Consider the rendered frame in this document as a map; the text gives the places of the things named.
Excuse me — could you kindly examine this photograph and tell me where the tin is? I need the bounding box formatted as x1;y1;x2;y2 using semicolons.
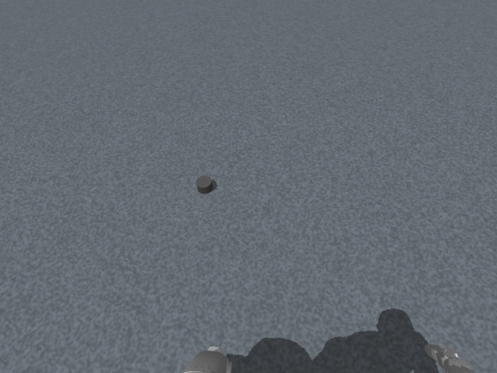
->
196;176;213;194

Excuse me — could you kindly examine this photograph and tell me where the right robot hand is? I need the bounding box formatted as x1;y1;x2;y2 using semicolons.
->
425;344;474;373

